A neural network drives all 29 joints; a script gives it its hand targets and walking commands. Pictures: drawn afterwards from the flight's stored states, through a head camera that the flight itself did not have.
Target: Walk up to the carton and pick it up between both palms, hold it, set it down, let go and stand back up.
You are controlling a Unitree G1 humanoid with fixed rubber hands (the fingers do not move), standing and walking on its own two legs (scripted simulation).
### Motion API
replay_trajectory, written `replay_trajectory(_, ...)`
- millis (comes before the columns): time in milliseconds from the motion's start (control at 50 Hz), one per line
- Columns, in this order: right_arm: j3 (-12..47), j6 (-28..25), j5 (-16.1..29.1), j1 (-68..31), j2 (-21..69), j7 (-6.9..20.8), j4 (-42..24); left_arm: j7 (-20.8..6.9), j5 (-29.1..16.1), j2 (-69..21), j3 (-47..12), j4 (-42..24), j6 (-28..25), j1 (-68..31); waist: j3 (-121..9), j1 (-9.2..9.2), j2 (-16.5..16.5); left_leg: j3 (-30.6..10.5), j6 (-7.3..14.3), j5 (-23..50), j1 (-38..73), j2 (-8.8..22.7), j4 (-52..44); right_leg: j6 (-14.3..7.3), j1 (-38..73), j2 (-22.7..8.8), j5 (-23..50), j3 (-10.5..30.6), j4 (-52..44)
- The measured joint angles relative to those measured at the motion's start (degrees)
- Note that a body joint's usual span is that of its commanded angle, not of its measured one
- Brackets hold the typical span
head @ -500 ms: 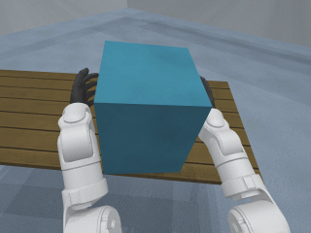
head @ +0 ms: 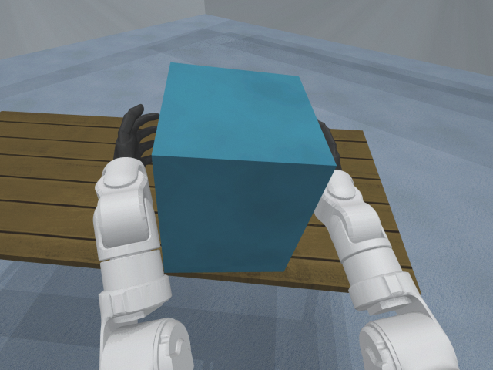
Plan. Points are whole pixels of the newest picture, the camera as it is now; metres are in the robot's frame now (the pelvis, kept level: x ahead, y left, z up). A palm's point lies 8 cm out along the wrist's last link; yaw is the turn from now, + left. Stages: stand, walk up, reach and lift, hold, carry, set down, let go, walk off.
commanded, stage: hold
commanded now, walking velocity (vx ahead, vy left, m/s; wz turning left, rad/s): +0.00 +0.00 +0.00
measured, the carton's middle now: (231, 174) +0.38 +0.01 +0.18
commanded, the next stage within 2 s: none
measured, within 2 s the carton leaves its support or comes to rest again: neither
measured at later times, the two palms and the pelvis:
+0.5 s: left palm (134, 162) +0.36 +0.15 +0.23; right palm (328, 170) +0.36 -0.14 +0.19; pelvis +0.00 +0.00 +0.00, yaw +0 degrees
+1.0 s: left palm (132, 163) +0.36 +0.15 +0.22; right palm (326, 168) +0.36 -0.14 +0.19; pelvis +0.00 +0.00 +0.00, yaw +0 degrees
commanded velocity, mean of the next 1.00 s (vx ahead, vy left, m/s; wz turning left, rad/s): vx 0.00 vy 0.00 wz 0.00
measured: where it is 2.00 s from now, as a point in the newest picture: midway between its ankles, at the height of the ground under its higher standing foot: outside the picture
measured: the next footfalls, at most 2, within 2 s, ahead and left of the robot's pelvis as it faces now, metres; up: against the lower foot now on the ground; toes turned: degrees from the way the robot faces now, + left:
none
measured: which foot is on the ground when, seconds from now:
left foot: down 0.00-1.00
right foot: down 0.00-1.00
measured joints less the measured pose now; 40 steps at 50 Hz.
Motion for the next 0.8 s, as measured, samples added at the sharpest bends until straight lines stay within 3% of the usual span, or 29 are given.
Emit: replay_trajectory(800,1.0,1.1,1.4,-0.2,-0.3,-1.0,-1.4,-0.6,-0.2,0.1,0.5,-1.3,0.4,0.6,0.4,-0.23,0.0,-0.1,-0.3,-0.1,0.0,0.3,0.0,-0.2,0.1,0.3,-0.1,-0.1,-0.1)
